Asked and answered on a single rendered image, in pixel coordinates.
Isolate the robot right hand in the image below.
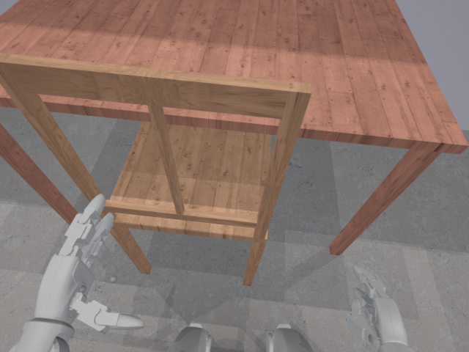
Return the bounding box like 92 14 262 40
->
347 265 408 351

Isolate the left robot thigh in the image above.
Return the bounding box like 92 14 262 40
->
167 326 212 352

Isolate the table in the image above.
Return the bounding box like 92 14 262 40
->
0 0 469 255

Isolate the robot thigh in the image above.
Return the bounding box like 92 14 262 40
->
266 328 314 352
167 326 212 352

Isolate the chair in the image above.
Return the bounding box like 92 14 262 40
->
0 53 311 286

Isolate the right robot thigh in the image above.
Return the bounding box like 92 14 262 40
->
266 328 314 352

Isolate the robot left hand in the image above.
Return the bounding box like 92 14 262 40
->
34 194 144 334

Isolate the robot left forearm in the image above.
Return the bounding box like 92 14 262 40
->
9 318 75 352

